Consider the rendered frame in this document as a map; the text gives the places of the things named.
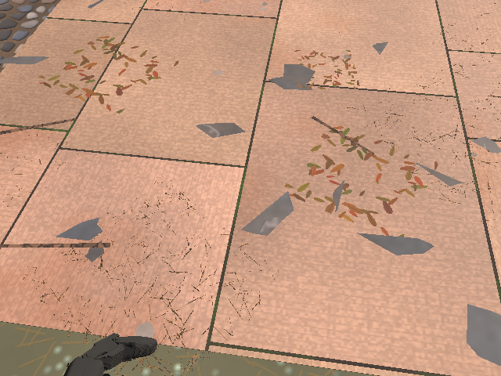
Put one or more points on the left robot hand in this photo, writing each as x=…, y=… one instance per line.
x=108, y=353

